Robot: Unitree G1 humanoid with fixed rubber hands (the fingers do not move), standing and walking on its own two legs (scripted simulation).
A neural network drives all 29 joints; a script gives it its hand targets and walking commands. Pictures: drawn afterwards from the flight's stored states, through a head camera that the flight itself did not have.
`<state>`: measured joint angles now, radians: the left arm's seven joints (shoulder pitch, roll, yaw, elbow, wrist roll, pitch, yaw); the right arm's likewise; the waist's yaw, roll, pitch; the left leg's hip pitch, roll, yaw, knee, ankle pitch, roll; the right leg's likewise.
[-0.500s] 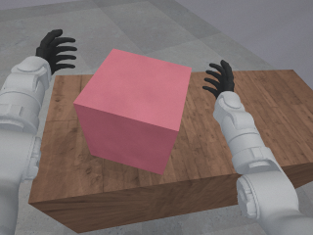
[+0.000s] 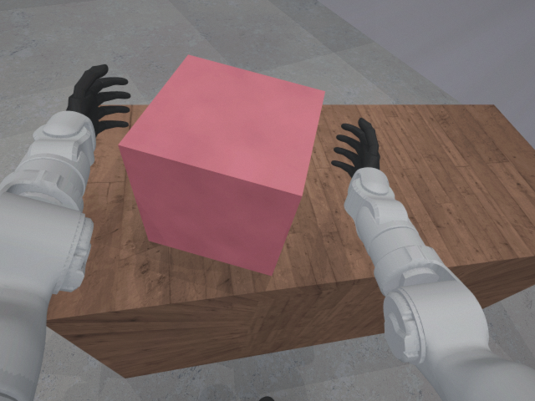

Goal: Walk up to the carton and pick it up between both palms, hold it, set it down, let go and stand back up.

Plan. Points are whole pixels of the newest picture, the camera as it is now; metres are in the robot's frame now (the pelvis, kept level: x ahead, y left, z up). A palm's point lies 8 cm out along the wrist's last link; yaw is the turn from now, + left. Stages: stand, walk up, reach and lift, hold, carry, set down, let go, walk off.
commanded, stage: reach and lift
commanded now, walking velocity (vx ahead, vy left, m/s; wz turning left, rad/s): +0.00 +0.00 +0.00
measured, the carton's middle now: (231, 170) +0.51 -0.05 +0.01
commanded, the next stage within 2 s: none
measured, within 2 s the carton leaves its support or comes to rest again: neither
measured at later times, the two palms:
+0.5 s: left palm (116, 155) +0.53 +0.14 +0.05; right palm (345, 186) +0.41 -0.23 +0.05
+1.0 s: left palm (119, 151) +0.51 +0.13 +0.08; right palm (338, 181) +0.41 -0.21 +0.07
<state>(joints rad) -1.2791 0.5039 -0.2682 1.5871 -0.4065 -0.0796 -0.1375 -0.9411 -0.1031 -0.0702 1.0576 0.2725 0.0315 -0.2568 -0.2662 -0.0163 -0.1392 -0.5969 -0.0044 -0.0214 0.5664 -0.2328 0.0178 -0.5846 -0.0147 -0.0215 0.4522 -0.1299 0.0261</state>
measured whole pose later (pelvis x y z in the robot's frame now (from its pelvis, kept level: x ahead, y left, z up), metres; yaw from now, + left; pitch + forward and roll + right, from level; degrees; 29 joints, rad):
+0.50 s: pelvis +0.01 -0.02 -0.02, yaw +0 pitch +25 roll -3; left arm -1.15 0.47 -0.24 1.45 -0.31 -0.18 -0.08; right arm -0.90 -0.02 -0.16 1.14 0.23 -0.15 -0.25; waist -0.28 -0.04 -0.24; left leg -0.86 0.03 -0.07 0.74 -0.31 -0.02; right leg -0.84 0.02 -0.06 0.62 -0.21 -0.01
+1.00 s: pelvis +0.00 -0.01 -0.02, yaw +0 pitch +24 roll -3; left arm -1.22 0.41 -0.22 1.54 -0.28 -0.16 -0.07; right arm -0.98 -0.01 -0.20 1.18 0.17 -0.13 -0.30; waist -0.26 0.00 -0.24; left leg -0.86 0.01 -0.05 0.73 -0.29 0.00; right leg -0.83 0.00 -0.04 0.61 -0.18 0.02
